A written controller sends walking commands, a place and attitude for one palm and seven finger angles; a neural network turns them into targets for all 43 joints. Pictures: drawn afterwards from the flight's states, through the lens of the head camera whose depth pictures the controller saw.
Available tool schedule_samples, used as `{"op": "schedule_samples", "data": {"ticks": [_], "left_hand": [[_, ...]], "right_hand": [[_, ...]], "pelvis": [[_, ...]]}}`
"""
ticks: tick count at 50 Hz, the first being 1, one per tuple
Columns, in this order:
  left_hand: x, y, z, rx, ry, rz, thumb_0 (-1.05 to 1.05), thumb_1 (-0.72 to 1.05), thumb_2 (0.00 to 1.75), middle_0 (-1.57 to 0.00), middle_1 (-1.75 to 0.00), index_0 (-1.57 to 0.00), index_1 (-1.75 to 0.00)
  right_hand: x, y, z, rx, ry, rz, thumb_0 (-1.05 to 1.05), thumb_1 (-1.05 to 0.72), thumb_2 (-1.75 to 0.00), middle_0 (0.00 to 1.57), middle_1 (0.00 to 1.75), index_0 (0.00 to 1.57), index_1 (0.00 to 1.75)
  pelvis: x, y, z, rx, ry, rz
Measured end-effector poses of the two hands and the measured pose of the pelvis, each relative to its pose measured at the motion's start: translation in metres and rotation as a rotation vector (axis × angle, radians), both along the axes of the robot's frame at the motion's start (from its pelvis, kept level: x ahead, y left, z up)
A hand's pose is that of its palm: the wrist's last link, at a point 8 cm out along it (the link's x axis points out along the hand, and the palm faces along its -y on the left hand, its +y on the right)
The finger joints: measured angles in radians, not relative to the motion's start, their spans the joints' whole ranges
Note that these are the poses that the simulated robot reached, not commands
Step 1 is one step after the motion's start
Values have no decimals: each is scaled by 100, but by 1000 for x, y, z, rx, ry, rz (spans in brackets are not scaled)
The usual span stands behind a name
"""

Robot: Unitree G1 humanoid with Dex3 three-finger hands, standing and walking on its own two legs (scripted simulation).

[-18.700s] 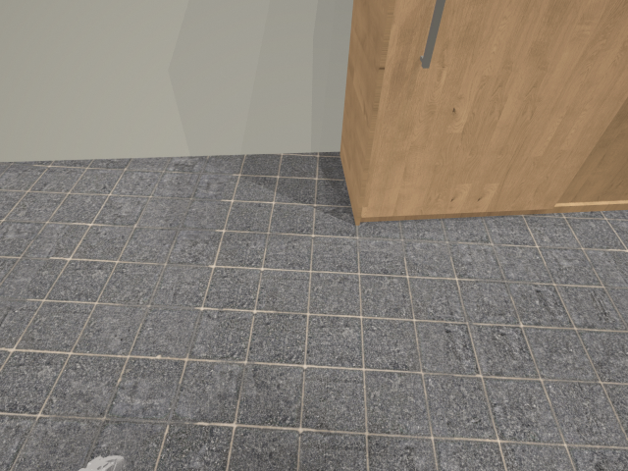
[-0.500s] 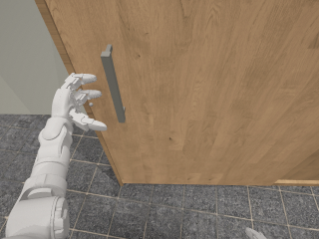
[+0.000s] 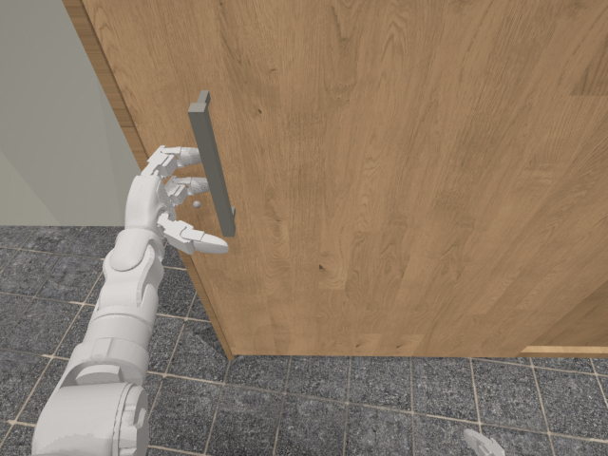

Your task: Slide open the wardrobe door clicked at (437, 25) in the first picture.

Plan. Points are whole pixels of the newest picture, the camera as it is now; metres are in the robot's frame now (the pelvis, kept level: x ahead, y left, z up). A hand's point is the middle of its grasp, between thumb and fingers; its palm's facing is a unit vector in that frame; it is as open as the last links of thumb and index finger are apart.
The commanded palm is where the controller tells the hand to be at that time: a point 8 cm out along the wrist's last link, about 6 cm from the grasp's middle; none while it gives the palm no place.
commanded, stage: feel for the door with the fingertips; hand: left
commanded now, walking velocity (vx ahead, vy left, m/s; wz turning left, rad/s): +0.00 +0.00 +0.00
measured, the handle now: (218, 172) +0.49 +0.13 +0.11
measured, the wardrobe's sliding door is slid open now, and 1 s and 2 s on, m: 0.00 0.00 0.00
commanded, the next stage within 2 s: slide the fingers in behind the handle in 0.34 s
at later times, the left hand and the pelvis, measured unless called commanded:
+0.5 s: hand (194, 189) +0.44 +0.16 +0.11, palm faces -0.01 -1.00 -0.01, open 13.6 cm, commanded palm +0.42 +0.22 +0.11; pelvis +0.00 +0.00 +0.00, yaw +1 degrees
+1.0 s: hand (209, 199) +0.43 +0.14 +0.11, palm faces -0.02 -1.00 -0.01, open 14.0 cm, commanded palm +0.40 +0.19 +0.11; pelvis +0.00 +0.00 +0.00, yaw +0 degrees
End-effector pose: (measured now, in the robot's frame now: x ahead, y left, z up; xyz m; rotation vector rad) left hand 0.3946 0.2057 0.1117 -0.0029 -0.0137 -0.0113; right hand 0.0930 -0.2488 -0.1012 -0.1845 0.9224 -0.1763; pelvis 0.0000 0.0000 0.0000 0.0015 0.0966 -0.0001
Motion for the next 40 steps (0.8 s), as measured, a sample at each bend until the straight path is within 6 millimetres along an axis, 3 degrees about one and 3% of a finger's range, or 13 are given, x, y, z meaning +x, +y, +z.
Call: {"op": "schedule_samples", "data": {"ticks": [7,27,40], "left_hand": [[9,6,2,22,11,20,-1,-51,30,-30,-120,-30,-120],[28,10,3,14,4,-4,-1,-50,30,-38,-125,-37,-124],[20,-3,-2,7,3,-14,-1,-50,30,-32,-121,-32,-121]], "right_hand": [[-6,-3,-3,-6,17,0,1,-91,-90,20,30,20,30],[-48,-14,-13,-28,156,-33,1,-91,-90,20,30,20,30],[-44,-6,-12,-2,112,-40,1,-91,-90,20,30,20,30]], "pelvis": [[-3,-2,-1,0,5,5],[-6,-3,-5,-3,46,11],[-6,1,-5,-2,41,-5]]}}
